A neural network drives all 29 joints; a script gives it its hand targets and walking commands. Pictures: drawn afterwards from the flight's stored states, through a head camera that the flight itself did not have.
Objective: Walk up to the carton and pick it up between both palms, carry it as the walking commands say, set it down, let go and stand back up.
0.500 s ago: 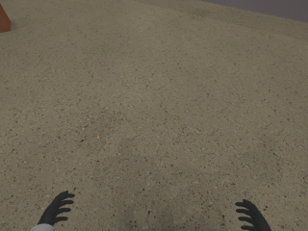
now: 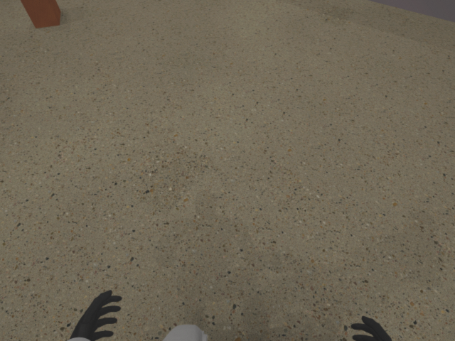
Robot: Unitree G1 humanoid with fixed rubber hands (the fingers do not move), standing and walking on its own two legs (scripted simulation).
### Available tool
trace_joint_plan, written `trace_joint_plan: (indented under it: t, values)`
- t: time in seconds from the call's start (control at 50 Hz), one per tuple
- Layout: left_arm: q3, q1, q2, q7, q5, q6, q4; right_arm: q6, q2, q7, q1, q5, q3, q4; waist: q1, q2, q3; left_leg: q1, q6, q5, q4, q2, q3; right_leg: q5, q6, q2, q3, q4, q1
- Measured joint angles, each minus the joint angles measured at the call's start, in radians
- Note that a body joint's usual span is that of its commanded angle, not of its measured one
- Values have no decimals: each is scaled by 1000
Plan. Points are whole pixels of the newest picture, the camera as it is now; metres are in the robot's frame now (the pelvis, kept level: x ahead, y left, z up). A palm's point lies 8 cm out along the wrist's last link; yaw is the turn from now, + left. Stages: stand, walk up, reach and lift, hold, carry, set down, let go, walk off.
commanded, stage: walk up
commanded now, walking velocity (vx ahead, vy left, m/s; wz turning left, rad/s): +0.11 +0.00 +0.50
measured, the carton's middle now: (42, 6) +2.74 +1.74 -0.64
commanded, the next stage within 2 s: none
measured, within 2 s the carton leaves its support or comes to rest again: neither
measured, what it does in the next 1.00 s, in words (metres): walks ahead, turning left: left foot, then right foot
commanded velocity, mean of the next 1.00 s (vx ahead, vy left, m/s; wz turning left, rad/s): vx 0.51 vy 0.05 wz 0.44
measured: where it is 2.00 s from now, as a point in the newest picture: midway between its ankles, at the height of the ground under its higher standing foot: (129, 201)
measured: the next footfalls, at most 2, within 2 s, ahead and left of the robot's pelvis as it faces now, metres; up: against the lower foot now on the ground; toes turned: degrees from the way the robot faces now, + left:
left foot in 0.18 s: +0.01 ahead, +0.16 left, +0.00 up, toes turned +10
right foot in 0.72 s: +0.41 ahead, +0.11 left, +0.00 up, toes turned +12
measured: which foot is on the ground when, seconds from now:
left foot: up 0.00-0.16, down 0.18-0.70, up 0.72-0.96, down 0.98-1.00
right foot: down 0.00-0.18, up 0.20-0.70, down 0.72-1.00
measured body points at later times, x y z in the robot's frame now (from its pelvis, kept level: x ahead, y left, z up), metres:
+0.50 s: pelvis +0.13 +0.15 +0.01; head +0.18 +0.21 +0.46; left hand +0.31 +0.44 -0.09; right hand +0.11 -0.13 -0.07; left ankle -0.03 +0.15 -0.72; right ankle +0.22 +0.00 -0.63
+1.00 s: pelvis +0.39 +0.30 -0.01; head +0.42 +0.34 +0.43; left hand +0.32 +0.56 -0.16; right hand +0.63 +0.12 -0.12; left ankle +0.39 +0.45 -0.72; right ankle +0.37 +0.11 -0.72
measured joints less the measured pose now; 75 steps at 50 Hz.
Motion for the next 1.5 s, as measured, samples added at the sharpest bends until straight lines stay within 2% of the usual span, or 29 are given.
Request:
trace_joint_plan:
  t: [0.08, 0.14, 0.18, 0.2, 0.26, 0.32, 0.4, 0.54, 0.62, 0.64, 0.68, 0.72, 0.74, 0.78, 0.8, 0.84, 0.88, 0.92, 0.98, 1.0, 1.04, 1.1, 1.16, 1.26, 1.34, 1.38, 1.42, 1.46, 1.5]
  values:
    - [0, 19, -18, 2, 0, 5, 1, 1, 0, 14, 0, 0, 0, -1, -1, 22, -3, -2, 0, -1, -53, 26, -1, 0, 36, -34, -71, -21, -1]
    - [8, 56, -7, 8, 0, 3, 4, 11, -1, 61, -15, 0, 0, -1, 0, 20, -21, -2, 0, -3, -149, 27, -1, -1, 68, -71, -120, -46, 0]
    - [15, 85, 18, 9, 0, 3, 19, -6, -1, 73, -26, 0, 0, -2, -2, 2, -29, 31, 0, -28, -288, 28, -1, -8, 84, -107, -135, -49, -1]
    - [20, 88, 33, 9, 0, 3, 35, -25, 2, 73, -25, 0, 0, -2, -2, -14, -24, 42, 9, -44, -311, 12, 5, -25, 73, -121, -113, 9, -18]
    - [35, 96, 46, 6, 0, 2, 58, -77, 6, 59, 26, 0, 0, 1, -3, -10, -22, 83, 58, -34, -337, 5, 4, -82, 62, -44, 2, 338, -127]
    - [34, 64, 41, -12, 0, -6, 56, -92, 7, 31, 128, 0, 0, 22, -2, 0, -36, 168, 81, -22, -426, 5, 6, -85, 61, -1, 11, 482, -215]
    - [31, -55, 34, -30, 0, -10, 56, -95, 7, 6, 243, 0, 0, 70, -14, 6, -25, 284, 98, -24, -521, -3, 3, -84, 61, 22, 14, 490, -318]
    - [28, -268, 26, -41, 0, -10, 56, -90, 18, -14, 382, 0, 0, 122, -92, 7, -8, 485, 104, -30, -676, -21, -44, 0, 62, 71, 6, 420, -444]
    - [23, -355, 7, -42, 0, -10, 56, -82, 27, -19, 414, 0, 0, 149, -114, 19, -16, 556, 104, -44, -721, -29, -67, 44, 62, 107, -28, 277, -451]
    - [22, -366, 1, -41, 0, -10, 56, -81, 28, -20, 416, 0, 0, 157, -114, 22, -26, 560, 104, -50, -715, -36, -66, 58, 59, 116, -37, 212, -440]
    - [22, -364, -13, -42, 0, -17, 56, -81, 28, -23, 417, 0, 0, 162, -112, 23, -21, 552, 101, -62, -610, -59, -64, 107, 27, 124, -49, 52, -345]
    - [22, -319, -23, -41, 0, -35, 57, -84, 33, -32, 412, 0, 0, 162, -111, 10, -26, 434, 81, -59, -248, -100, -62, 229, -46, 92, -39, -50, -220]
    - [22, -280, -24, -41, 0, -39, 58, -84, 33, -39, 378, 0, 0, 162, -111, 22, -20, 342, 78, -59, -20, -96, -64, 157, -63, 88, -51, -23, -202]
    - [21, -188, -24, -32, 0, -38, 71, -82, 33, -39, 266, 0, 0, 160, -113, 50, 11, 186, 77, -61, 274, -61, -66, 59, -51, 85, -78, 25, -157]
    - [21, -143, -24, -26, 0, -38, 90, -81, 32, -34, 203, 0, 0, 159, -114, 57, 30, 131, 77, -36, 309, -38, -68, 47, -39, 82, -89, 18, -113]
    - [21, -61, -24, -18, 0, -38, 121, -81, 32, -18, 99, 0, 1, 150, -108, 60, 51, 22, 77, 8, 308, 0, -68, 40, -13, 64, -115, -17, -27]
    - [21, 10, -24, -12, 0, -39, 131, -78, 31, -9, 21, 0, 1, 134, -72, 55, 61, -63, 77, 11, 262, 27, -69, 14, 4, 40, -125, -40, 47]
    - [21, 70, -21, -12, 0, -38, 151, -78, 31, 7, -46, 0, 1, 127, -40, 44, 60, -79, 77, 10, 73, 65, -71, -14, 27, 20, -126, -68, 119]
    - [21, 133, -20, -12, 0, -38, 181, -95, 31, 22, -99, 0, 0, 123, -25, 26, 10, -75, 76, 39, -214, 99, -70, -71, 60, -14, -131, -67, 161]
    - [21, 140, -19, -12, 0, -39, 187, -106, 31, 23, -100, 0, 0, 123, -25, 18, -3, -71, 50, 90, -229, 93, -63, -104, 51, -31, -125, -18, 152]
    - [21, 125, -15, -12, 0, -39, 190, -115, 37, 21, -84, 0, 0, 125, -27, 9, -8, -63, 2, 52, -181, 84, -59, -129, 35, -13, -44, 216, 75]
    - [21, 79, -14, -13, 0, -39, 188, -123, 38, 11, 5, 0, 1, 132, -26, 8, -30, 14, -12, 13, -251, 85, -58, -132, 34, 25, 11, 489, -55]
    - [21, 15, -13, -16, 0, -42, 188, -130, 39, -1, 106, 0, 1, 160, -25, 4, -48, 99, -12, 15, -353, 84, -57, -125, 34, 24, 17, 556, -165]
    - [21, -109, -10, -31, 0, -43, 188, -130, 39, -15, 247, 0, 1, 183, -39, 0, -34, 227, -14, -12, -458, 84, -56, -84, 36, 24, 26, 493, -333]
    - [10, -177, -14, -45, 0, -47, 187, -125, 39, -21, 310, 0, 1, 209, -65, -1, -33, 325, -27, -54, -519, 82, -55, 20, 36, 23, 21, 168, -362]
    - [8, -187, -21, -46, 0, -61, 187, -119, 39, -21, 328, 0, 1, 223, -65, 0, -54, 346, -33, -94, -507, 77, -54, 103, 34, 24, 10, -12, -339]
    - [8, -170, -22, -46, 0, -76, 189, -118, 40, -21, 316, 0, 1, 227, -64, -2, -43, 334, -33, -130, -351, 70, -53, 280, -7, 20, 8, -18, -309]
    - [7, -120, -29, -46, 0, -80, 190, -118, 40, -21, 253, 0, 1, 227, -63, 2, -16, 272, -33, -130, -83, 50, -51, 216, -45, 21, 7, 69, -278]
    - [7, -50, -45, -44, 0, -79, 193, -117, 40, -21, 184, 0, 1, 226, -63, 17, -11, 197, -33, -104, 92, 35, -52, 141, -53, 21, -8, 53, -201]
